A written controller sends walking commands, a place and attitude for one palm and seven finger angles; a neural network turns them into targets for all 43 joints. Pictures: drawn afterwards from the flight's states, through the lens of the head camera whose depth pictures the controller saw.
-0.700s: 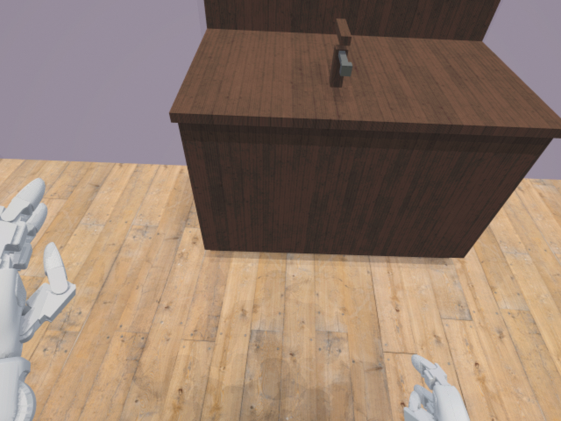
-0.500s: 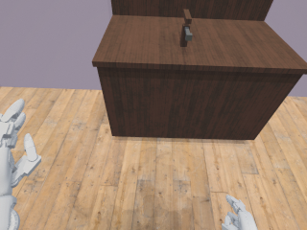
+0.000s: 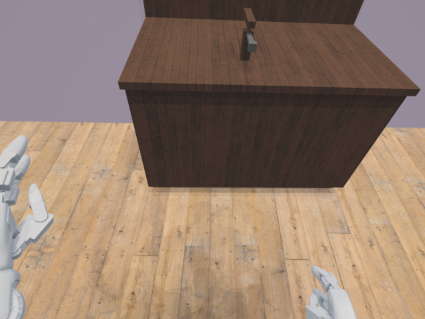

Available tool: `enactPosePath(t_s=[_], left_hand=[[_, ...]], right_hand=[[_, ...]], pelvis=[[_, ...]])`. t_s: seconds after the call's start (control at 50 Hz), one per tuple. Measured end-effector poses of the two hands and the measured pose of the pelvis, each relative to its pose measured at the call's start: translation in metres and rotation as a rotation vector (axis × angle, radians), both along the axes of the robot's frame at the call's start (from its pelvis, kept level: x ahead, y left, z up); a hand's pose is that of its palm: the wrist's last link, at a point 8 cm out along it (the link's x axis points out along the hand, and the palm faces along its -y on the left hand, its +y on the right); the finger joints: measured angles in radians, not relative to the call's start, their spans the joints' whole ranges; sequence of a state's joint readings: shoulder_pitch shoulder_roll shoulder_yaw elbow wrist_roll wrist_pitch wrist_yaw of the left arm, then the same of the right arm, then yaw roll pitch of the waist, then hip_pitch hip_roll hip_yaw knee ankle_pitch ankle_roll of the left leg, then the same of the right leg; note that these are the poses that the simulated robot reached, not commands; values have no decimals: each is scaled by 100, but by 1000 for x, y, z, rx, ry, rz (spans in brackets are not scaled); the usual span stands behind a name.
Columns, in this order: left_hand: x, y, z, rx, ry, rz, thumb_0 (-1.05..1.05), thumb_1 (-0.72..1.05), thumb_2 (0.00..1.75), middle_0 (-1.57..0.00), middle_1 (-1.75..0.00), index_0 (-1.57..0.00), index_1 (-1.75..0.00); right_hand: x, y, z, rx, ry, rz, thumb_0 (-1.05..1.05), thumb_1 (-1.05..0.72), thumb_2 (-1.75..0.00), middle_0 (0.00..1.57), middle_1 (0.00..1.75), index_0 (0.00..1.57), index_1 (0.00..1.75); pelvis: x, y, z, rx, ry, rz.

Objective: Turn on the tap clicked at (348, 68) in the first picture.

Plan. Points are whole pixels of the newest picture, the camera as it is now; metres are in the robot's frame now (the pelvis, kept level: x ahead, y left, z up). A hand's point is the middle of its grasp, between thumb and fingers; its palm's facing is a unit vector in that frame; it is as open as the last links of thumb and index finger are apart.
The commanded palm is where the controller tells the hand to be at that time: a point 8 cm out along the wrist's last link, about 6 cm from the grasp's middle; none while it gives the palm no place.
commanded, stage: walk to a spot facing it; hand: left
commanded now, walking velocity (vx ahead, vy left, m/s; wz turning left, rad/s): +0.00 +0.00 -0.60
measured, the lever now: (252, 46) +0.96 -0.05 +0.09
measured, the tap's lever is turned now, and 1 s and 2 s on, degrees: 0 0 0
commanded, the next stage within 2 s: take the last steps up to it in 1.26 s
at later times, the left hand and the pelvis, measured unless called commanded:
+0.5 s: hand (118, 205) +0.23 +0.16 +0.16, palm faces +0.20 -0.88 -0.42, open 7.4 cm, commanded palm +0.19 +0.21 +0.18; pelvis -0.03 -0.03 -0.01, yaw -13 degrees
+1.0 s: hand (270, 187) +0.28 -0.05 +0.18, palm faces -0.15 -0.84 -0.52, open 7.4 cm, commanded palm +0.26 +0.04 +0.18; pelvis -0.02 -0.13 -0.01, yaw -29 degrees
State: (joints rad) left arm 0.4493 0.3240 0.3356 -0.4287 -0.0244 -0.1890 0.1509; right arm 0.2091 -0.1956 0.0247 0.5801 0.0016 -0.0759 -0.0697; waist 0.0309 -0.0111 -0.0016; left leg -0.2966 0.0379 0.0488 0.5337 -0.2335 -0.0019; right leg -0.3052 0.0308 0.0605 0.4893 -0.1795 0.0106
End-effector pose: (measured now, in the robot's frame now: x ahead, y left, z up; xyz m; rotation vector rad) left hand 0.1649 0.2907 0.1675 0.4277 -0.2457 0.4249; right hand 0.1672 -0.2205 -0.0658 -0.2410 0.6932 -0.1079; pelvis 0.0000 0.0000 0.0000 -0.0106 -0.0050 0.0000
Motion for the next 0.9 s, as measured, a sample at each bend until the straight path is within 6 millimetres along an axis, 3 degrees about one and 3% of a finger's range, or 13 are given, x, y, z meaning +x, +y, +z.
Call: enactPosePath(t_s=[0.18,0.3,0.44,0.58,0.64,0.74,0.84,0.9], left_hand=[[14,-40,7,56,-46,-86,2,89,90,-20,-30,-21,-30],[24,-74,10,56,-50,-161,1,89,90,-21,-30,-21,-30],[32,-80,10,90,17,-250,1,88,90,-21,-30,-22,-30],[44,-95,20,97,-63,-333,2,89,90,-21,-30,-21,-30],[55,-118,27,81,-88,-372,2,89,90,-21,-30,-21,-30],[87,-171,28,128,-94,-472,1,89,90,-20,-30,-21,-30],[111,-234,10,169,-88,-567,1,89,90,-20,-30,-21,-30],[109,-264,5,136,-50,-635,1,89,90,-21,-30,-21,-30]], right_hand=[[-13,-17,-17,70,-38,-42,1,-90,-90,20,30,21,30],[-41,-46,-34,74,47,-95,1,-90,-90,20,30,21,30],[-84,-69,-23,23,126,-197,1,-90,-90,20,30,20,30],[-117,-75,-14,27,68,-319,1,-90,-90,20,30,20,30],[-129,-76,-15,67,51,-366,1,-90,-90,20,30,20,30],[-147,-91,-28,117,52,-436,1,-90,-90,20,30,21,30],[-168,-130,-60,133,80,-499,1,-90,-90,21,30,21,30],[-185,-155,-58,115,125,-553,1,-90,-90,21,30,21,30]], pelvis=[[-9,-19,-16,25,-22,-76],[-16,-31,-17,37,-1,-113],[-27,-28,-7,61,42,-190],[-29,-30,-5,30,11,-293],[-22,-39,-1,1,9,-341],[-19,-67,-5,-8,4,-420],[-28,-99,-29,-2,-17,-460],[-28,-108,-24,9,-25,-493]])
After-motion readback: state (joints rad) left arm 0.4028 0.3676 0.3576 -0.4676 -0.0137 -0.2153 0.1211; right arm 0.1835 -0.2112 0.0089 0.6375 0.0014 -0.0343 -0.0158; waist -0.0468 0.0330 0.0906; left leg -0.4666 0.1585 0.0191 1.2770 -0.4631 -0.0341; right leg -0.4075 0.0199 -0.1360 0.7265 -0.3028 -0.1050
